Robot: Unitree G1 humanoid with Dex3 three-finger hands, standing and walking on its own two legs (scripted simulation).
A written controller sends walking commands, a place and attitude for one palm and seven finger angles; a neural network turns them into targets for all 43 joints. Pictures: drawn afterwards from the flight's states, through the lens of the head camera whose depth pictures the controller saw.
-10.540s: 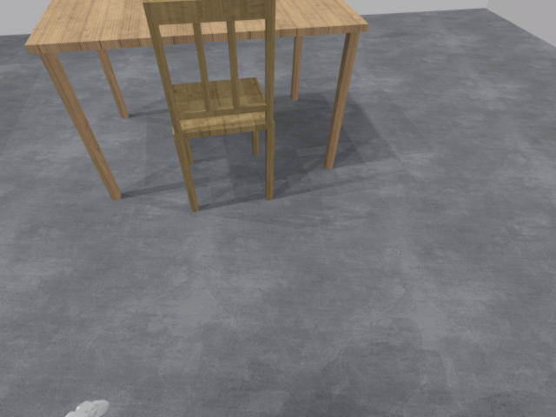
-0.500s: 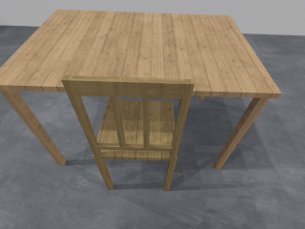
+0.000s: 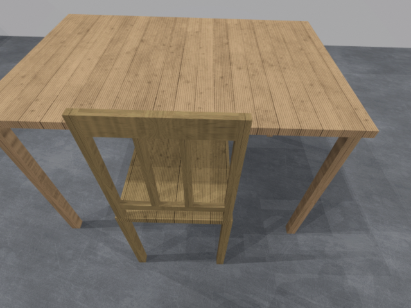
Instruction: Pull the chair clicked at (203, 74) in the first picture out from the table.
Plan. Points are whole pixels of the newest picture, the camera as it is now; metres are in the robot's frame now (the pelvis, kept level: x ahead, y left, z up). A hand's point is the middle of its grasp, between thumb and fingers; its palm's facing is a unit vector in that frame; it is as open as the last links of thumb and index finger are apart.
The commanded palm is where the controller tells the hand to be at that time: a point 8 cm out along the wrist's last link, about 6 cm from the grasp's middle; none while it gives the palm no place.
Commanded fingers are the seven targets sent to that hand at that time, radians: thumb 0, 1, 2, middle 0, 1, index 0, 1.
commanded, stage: come to a stop and stand still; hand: left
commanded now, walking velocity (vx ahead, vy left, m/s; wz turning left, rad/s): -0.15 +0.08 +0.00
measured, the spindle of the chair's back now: (148, 174) +0.45 +0.19 -0.07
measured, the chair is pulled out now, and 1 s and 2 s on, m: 0.00 0.00 0.00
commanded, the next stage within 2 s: look again from close up in 0.84 s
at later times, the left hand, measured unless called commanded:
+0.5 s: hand out of the picture +0.01 +0.21 -0.17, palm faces +0.00 -0.97 -0.25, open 7.4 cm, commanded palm none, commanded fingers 0.00 0.90 0.90 -0.20 -0.30 -0.20 -0.30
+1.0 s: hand out of the picture -0.08 +0.21 -0.17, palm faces -0.03 -0.98 -0.19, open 7.4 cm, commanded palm none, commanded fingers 0.00 0.90 0.90 -0.20 -0.30 -0.20 -0.30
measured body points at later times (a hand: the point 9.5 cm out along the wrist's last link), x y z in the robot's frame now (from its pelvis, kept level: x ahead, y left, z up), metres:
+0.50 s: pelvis -0.04 +0.02 +0.00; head -0.04 +0.02 +0.45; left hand +0.01 +0.26 -0.15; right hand +0.03 -0.21 -0.15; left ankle -0.01 +0.12 -0.73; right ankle -0.09 -0.10 -0.73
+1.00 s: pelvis -0.05 +0.04 +0.01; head -0.02 +0.05 +0.46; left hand -0.07 +0.27 -0.15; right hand -0.05 -0.19 -0.15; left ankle -0.01 +0.12 -0.73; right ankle -0.09 -0.10 -0.73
